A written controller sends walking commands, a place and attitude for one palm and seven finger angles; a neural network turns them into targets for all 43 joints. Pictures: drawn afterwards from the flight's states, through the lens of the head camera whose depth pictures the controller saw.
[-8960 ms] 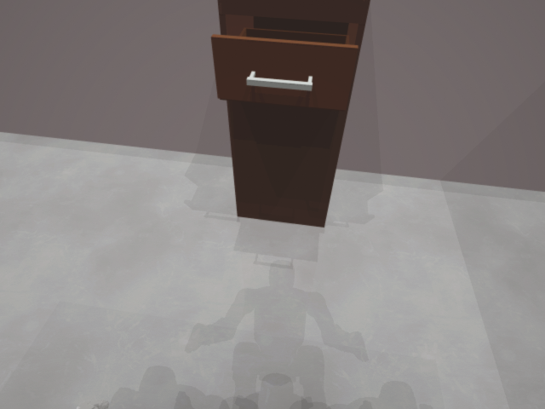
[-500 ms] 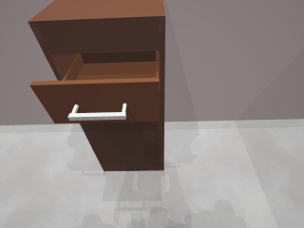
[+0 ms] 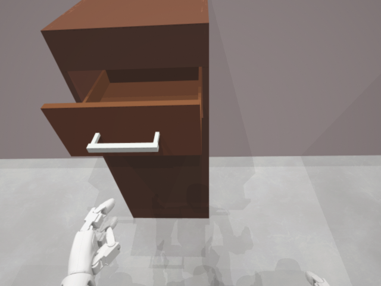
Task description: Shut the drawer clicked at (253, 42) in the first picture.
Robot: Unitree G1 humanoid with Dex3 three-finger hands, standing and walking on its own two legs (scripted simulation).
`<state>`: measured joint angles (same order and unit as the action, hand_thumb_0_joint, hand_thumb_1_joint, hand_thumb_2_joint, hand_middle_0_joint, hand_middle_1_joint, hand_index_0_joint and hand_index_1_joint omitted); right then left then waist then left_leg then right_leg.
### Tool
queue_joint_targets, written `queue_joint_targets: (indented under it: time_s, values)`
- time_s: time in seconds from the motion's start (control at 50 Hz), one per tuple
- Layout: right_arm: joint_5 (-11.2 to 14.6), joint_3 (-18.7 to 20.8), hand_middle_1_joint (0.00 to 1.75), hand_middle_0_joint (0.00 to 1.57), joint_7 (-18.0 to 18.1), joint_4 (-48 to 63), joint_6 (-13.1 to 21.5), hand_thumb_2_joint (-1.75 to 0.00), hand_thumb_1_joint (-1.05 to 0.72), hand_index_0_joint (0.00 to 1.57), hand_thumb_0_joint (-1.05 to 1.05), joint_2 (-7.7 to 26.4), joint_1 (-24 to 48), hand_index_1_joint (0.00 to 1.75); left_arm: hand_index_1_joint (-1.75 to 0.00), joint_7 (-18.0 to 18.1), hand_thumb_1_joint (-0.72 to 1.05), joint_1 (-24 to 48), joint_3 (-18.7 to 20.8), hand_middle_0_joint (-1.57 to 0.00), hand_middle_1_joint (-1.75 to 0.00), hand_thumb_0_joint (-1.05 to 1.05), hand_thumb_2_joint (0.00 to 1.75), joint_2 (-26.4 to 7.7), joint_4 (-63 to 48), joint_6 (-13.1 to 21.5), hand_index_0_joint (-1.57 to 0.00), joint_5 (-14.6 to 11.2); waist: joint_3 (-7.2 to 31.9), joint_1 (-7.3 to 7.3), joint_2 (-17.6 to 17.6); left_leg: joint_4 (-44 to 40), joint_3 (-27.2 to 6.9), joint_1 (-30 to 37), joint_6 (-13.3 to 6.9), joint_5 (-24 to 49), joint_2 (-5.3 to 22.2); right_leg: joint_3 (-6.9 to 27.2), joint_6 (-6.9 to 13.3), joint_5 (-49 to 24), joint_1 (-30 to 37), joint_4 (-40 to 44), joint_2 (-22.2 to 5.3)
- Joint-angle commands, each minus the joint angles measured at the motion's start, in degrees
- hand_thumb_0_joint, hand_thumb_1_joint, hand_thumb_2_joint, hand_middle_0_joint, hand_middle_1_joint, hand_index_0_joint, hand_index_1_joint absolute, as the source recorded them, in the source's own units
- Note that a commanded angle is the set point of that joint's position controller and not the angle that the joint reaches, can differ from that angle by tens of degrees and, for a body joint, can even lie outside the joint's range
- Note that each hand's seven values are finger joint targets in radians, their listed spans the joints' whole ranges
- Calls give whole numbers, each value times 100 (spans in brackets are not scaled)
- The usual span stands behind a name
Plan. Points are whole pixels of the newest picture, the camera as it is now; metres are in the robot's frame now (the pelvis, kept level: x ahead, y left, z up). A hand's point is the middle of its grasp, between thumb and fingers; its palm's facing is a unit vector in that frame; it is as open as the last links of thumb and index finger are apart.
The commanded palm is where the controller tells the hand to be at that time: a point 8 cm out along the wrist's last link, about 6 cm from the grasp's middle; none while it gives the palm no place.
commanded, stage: raise the hand and make a fist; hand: left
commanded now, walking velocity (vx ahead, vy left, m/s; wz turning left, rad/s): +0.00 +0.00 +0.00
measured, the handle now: (124, 142) +0.45 +0.19 +0.07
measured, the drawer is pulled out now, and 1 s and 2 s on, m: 0.17 0.17 0.17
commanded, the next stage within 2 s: bring the fist close to the handle in 1.68 s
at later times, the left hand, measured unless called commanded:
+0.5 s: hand (133, 240) +0.20 +0.12 +0.05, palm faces -0.19 -0.98 -0.08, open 4.4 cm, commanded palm +0.17 +0.20 +0.05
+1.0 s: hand (109, 206) +0.24 +0.15 +0.12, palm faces -0.02 -1.00 -0.06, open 3.1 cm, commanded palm +0.21 +0.20 +0.13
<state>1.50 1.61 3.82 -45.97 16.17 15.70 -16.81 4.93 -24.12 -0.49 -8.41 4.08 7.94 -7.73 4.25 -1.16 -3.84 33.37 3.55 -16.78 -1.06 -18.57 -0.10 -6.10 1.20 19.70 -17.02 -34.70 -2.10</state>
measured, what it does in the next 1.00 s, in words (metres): stands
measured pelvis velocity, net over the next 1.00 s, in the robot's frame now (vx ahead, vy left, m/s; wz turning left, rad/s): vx -0.01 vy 0.01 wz -0.01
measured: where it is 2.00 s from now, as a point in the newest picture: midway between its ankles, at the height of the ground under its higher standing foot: outside the picture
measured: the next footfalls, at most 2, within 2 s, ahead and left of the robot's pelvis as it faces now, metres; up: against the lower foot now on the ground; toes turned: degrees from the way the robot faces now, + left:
none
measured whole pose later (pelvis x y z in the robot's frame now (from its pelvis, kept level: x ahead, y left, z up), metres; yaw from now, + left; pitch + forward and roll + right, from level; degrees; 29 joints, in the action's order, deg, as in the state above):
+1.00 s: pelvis -0.01 +0.01 -0.01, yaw -1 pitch +1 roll -1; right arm 2.1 -2.9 2.7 -31.8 14.0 12.9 -12.5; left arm -4.8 -13.8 1.9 -11.5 -13.9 3.0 -10.2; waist 3.0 1.6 -1.9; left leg 37.8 4.1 -18.7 -1.8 -20.4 0.6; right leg -5.3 0.6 19.8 -18.2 -36.9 -1.6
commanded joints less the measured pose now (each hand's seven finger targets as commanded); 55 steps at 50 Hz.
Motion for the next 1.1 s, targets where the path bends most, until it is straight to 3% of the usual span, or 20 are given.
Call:
queue_joint_targets:
  time_s: [0.0, 0.02, 0.06, 0.12, 0.14, 0.2, 0.22, 0.24, 0.3, 0.34, 0.38, 0.44, 0.52, 0.6, 0.7, 0.72, 0.82, 0.92, 1.0, 1.08]
  values:
    - [-118, 296, 30, 20, -235, 1494, 410, -90, -90, 20, 0, 469, 816, 30, -56, -1131, 90, -1867, -1, -44, -56, 0, 90, 410, 25, 1440, -44, -343, -364, 433, 2495, 425, -339, -1308, 81, 790, -54, 145, -108, -964, -868, -161, 146]
    - [-96, 380, 30, 20, -348, 1588, 270, -90, -90, 20, 0, 516, 904, 30, -58, -1454, 90, -2163, 608, -46, -58, 0, 90, -91, 244, 1740, -46, -395, -289, 615, 2105, 594, -258, -1418, 167, 833, -101, 309, -57, -1302, -698, -331, 75]
    - [-126, 411, 30, 20, -426, 2056, 61, -90, -90, 20, 0, 572, 1134, 30, -62, -1869, 90, -1765, 1090, -50, -62, 0, 90, -602, -12, 2109, -50, -405, 128, 630, 1304, 971, -32, -1621, 156, 846, -230, 452, 21, -1665, -553, -708, -15]
    - [-94, 316, 30, 20, -385, 2565, -334, -90, -90, 20, 0, 462, 1248, 30, -69, -1622, 90, -910, 1117, -56, -69, 0, 90, -955, -1237, 1740, -56, -196, 416, 718, -60, 1012, 127, -1574, 61, 673, -280, 636, 118, -1139, -607, -793, -3]
    - [-90, 259, 30, 20, -364, 2790, -398, -90, -90, 20, 0, 394, 1273, 30, -71, -1480, 90, -424, 851, -58, -71, 0, 90, -700, -1750, 1693, -58, -206, 598, 577, -275, 1039, 112, -1471, 22, 632, -263, 654, 116, -1021, -686, -814, 23]
    - [-121, 221, 30, 20, -297, 2701, -401, -90, -90, 20, 0, 231, 713, 30, -78, -1049, 90, 498, 949, -64, -78, 0, 90, -649, -2755, 2124, -64, -275, 1221, 241, -279, 1342, -122, -1178, -59, 840, -101, 664, 36, -1172, -963, -914, 124]
    - [-133, 208, 30, 20, -271, 2633, -374, -90, -90, 20, 0, 261, 585, 30, -80, -1018, 90, 999, 846, -66, -80, 0, 90, -697, -3172, 2349, -66, -303, 1255, -3, 98, 1483, -228, -1191, -89, 801, -33, 676, -25, -1089, -1170, -953, 192]
    - [-134, 175, 30, 20, -243, 2572, -310, -90, -90, 20, 0, 263, 612, 30, -82, -1086, 90, 1189, 594, -68, -82, 0, 90, -534, -3280, 2535, -68, -326, 1278, -106, -30, 1576, -277, -1163, -104, 683, -18, 720, -31, -881, -1342, -906, 187]
    - [-38, 42, 30, 20, -165, 2301, -31, -90, -90, 20, 0, 390, 592, 30, -88, -1562, 90, 1676, -89, -74, -88, 0, 90, -282, -2993, 2804, -74, -461, 839, -449, -59, 1647, -439, -1217, -106, 260, 70, 712, -8, -252, -1773, -766, 209]
    - [29, -20, 30, 20, -82, 2244, 19, -90, -90, 20, 0, 497, 641, 30, -93, -1917, 90, 1929, -297, -78, -93, 0, 90, -377, -2477, 2481, -78, -499, 515, -559, 291, 1612, -511, -1439, -120, -146, 89, 864, -48, 337, -1755, -477, 172]
    - [90, -45, 30, 20, 9, 2255, -9, -90, -90, 20, 0, 583, 636, 30, -97, -2143, 90, 1553, 49, -82, -97, 0, 90, -799, -1709, 1834, -82, -482, 461, -363, 677, 1426, -496, -1660, -110, -346, 60, 1025, -97, 819, -1454, -133, 89]
    - [177, -108, 30, 20, 52, 2442, -194, -90, -90, 20, 0, 561, 851, 30, -104, -2103, 90, 1055, 746, -88, -104, 0, 90, -1201, -1029, 640, -88, -507, 703, 173, 817, 1061, -408, -1698, -94, -269, -24, 1169, -152, 1060, -695, 155, -101]
    - [108, -178, 30, 20, 61, 2572, -338, -90, -90, 20, 0, 302, 1155, 30, -112, -1282, 90, 887, 1642, -96, -112, 0, 90, -1231, -1753, -35, -96, -886, 1006, 642, 953, 649, -378, -1323, -4, 359, -16, 902, -161, 122, 124, 105, -98]
    - [28, -136, 30, 20, -119, 2510, -114, -90, -90, 20, 0, 209, 783, 30, -121, -681, 90, 688, 1386, -104, -121, 0, 90, -922, -3110, 611, -104, -662, 1021, 546, 315, 295, -255, -672, 1, 1146, 80, 361, -54, -1243, 30, -238, 126]
    - [32, -93, 30, 20, -196, 2318, 160, -90, -90, 20, 0, 464, 610, 30, -132, -1121, 90, 973, 299, -114, -132, 0, 90, -523, -2955, 947, -114, -386, 335, 14, 87, 300, -320, -458, -55, 650, 102, 312, -71, -675, -653, -19, 190]
    - [57, -95, 30, 20, -167, 2318, 182, -90, -90, 20, 0, 500, 626, 30, -134, -1242, 90, 1104, 113, -116, -134, 0, 90, -451, -2862, 840, -116, -387, 109, -62, 423, 289, -357, -517, -85, 499, 107, 352, -90, -462, -710, 96, 190]
    - [98, -100, 30, 20, 0, 2246, 243, -90, -90, 20, 0, 554, 590, 30, -145, -1246, 90, 1792, 514, -126, -145, 0, 90, -941, -3135, 285, -126, -366, 584, 92, 413, -20, -485, -88, -91, 376, 91, 301, -83, -237, -371, 280, 185]
    - [39, -196, 30, 20, -51, 2238, 114, -90, -90, 20, 0, 379, 791, 30, -156, -793, 90, 1973, 1053, -136, -156, 0, 90, -1064, -3383, -27, -136, -355, 936, 394, 355, -233, -457, 361, -36, 1457, 110, 173, -12, -1442, 265, 187, 209]
    - [80, -295, 30, 20, -133, 2247, -3, -90, -90, 20, 0, 313, 972, 30, -160, -939, 90, 2185, 544, -140, -160, 0, 90, -550, -3348, -483, -140, -392, 532, 350, 0, -368, -431, 626, 53, 1954, 141, 118, 5, -1925, 307, 304, 213]
    - [140, -330, 30, 20, -98, 2253, -249, -90, -90, 20, 0, 372, 1102, 30, -160, -1230, 90, 2318, 474, -140, -160, 0, 90, -602, -3160, -1235, -140, -391, 275, 328, 367, -518, -408, 650, 12, 1822, 125, 143, -14, -1991, 470, 555, 206]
